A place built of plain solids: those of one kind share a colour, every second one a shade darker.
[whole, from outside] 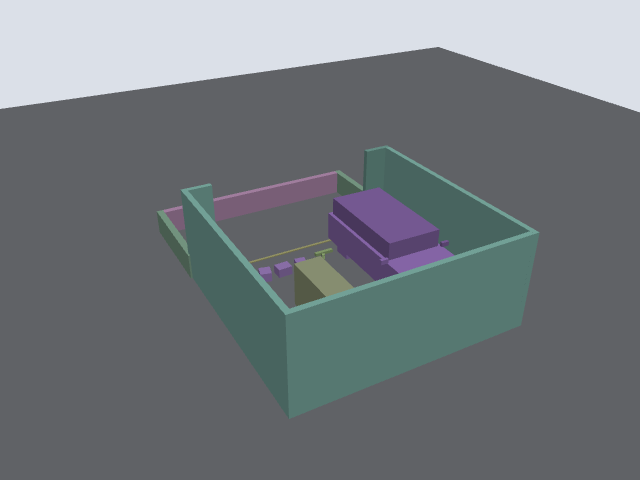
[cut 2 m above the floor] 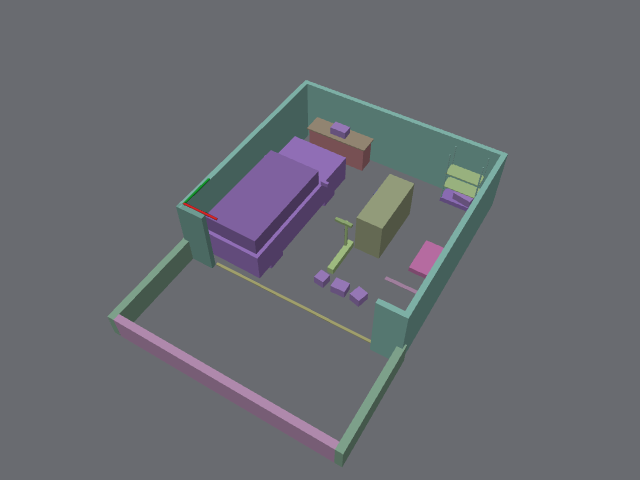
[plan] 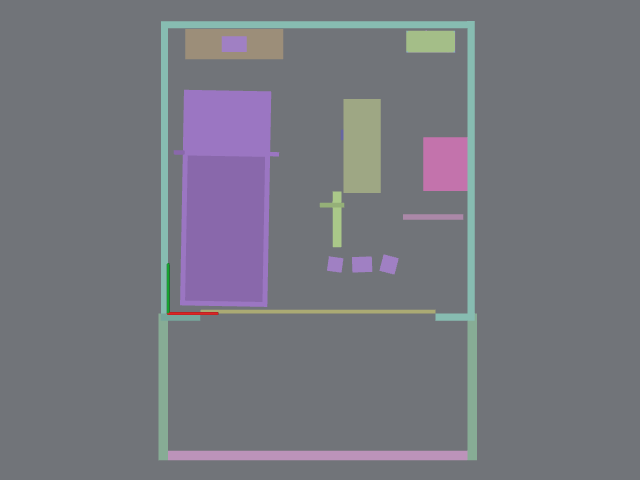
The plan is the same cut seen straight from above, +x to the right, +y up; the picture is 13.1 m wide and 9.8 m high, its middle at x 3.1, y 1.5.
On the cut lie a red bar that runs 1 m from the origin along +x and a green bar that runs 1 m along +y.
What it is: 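A double domestic garage of the 2000s; 6.1 x 5.8 m, 2.61 m to the ceiling, its up-and-over door open, a house door of 0.82 x 2.0 m over a step, a workbench 0.9 m high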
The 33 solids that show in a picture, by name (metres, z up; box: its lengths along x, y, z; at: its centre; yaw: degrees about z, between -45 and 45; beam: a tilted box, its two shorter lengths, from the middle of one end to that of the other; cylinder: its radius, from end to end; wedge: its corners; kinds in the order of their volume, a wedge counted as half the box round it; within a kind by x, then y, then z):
{
 "car_1": {"box": [0.22, 0.09, 0.13], "at": [0.23, 3.29, 1.08], "yaw": -1.1},
 "car_2": {"box": [1.58, 2.97, 0.51], "at": [1.16, 1.73, 1.27], "yaw": -1.1},
 "car_3": {"box": [1.78, 4.4, 0.84], "at": [1.17, 2.35, 0.6], "yaw": -1.1},
 "car_4": {"box": [0.23, 0.55, 0.4], "at": [1.92, 0.95, 0.15], "yaw": -1.1},
 "car_5": {"box": [0.23, 0.55, 0.4], "at": [1.97, 3.66, 0.15], "yaw": -1.1},
 "car_6": {"box": [0.22, 0.09, 0.13], "at": [2.16, 3.25, 1.08], "yaw": -1.1},
 "wall_1": {"box": [0.15, 6.12, 2.69], "at": [-0.07, 2.91, 1.29]},
 "wall_2": {"box": [0.81, 0.15, 2.69], "at": [0.25, -0.07, 1.29]},
 "wall_3": {"box": [6.41, 0.15, 2.69], "at": [3.06, 5.89, 1.29]},
 "wall_4": {"box": [0.81, 0.15, 2.69], "at": [5.86, -0.07, 1.29]},
 "wall_5": {"box": [0.15, 6.12, 2.69], "at": [6.18, 2.91, 1.29]},
 "bike_hold_1": {"box": [0.76, 1.92, 1.29], "at": [3.96, 3.42, 0.59]},
 "drive_wall_end_1": {"box": [6.31, 0.2, 0.78], "at": [3.06, -2.9, 0.34]},
 "drive_wall_1": {"box": [0.2, 3.0, 0.78], "at": [-0.1, -1.5, 0.34]},
 "drive_wall_2": {"box": [0.2, 3.0, 0.78], "at": [6.21, -1.5, 0.34]},
 "bench_legs_1": {"box": [1.9, 0.5, 0.91], "at": [1.35, 5.5, 0.41]},
 "landing_1": {"box": [0.9, 1.1, 0.21], "at": [5.66, 3.05, 0.06]},
 "box_cardboard_1": {"box": [0.51, 0.32, 0.24], "at": [1.35, 5.5, 1.02]},
 "box_cardboard_2": {"box": [0.3, 0.3, 0.31], "at": [3.41, 1.0, 0.1], "yaw": -7.8},
 "box_cardboard_3": {"box": [0.41, 0.32, 0.31], "at": [3.96, 1.0, 0.1], "yaw": 1.9},
 "box_cardboard_4": {"box": [0.32, 0.35, 0.32], "at": [4.51, 1.0, 0.11], "yaw": -14.7},
 "box_cardboard_5": {"box": [0.56, 0.37, 0.24], "at": [5.5, 5.55, 0.29], "yaw": -11.2},
 "shelf_plinth_1": {"box": [1.0, 0.45, 0.2], "at": [5.36, 5.55, 0.05]},
 "scooter_1": {"box": [0.5, 0.1, 0.08], "at": [3.35, 2.21, 1.15]},
 "scooter_2": {"cylinder": 0.04, "from": [3.4, 2.28, 0.15], "to": [3.4, 2.28, 1.15]},
 "scooter_3": {"box": [0.18, 1.14, 0.25], "at": [3.45, 1.92, 0.07]},
 "bench_top_1": {"box": [2.0, 0.62, 0.04], "at": [1.35, 5.5, 0.88]},
 "door_sill_1": {"box": [4.8, 0.08, 0.08], "at": [3.06, 0.04, -0.01]},
 "shelf_board_1": {"box": [1.0, 0.45, 0.025], "at": [5.36, 5.55, 0.61]},
 "shelf_board_2": {"box": [1.0, 0.45, 0.025], "at": [5.36, 5.55, 1.11]},
 "cable_cover_1": {"box": [1.24, 0.11, 0.08], "at": [5.41, 1.97, -0.02]},
 "shelf_post_1": {"box": [0.035, 0.035, 1.85], "at": [4.88, 5.34, 0.88]},
 "shelf_post_2": {"box": [0.035, 0.035, 1.85], "at": [5.84, 5.34, 0.88]}
}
